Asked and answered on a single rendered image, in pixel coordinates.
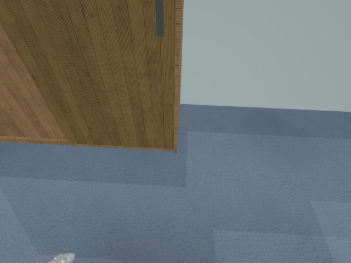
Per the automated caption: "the wardrobe door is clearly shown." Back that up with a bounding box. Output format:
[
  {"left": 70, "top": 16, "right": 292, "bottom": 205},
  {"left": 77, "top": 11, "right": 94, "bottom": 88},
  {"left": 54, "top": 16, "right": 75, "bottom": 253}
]
[
  {"left": 0, "top": 21, "right": 67, "bottom": 139},
  {"left": 0, "top": 0, "right": 176, "bottom": 149}
]

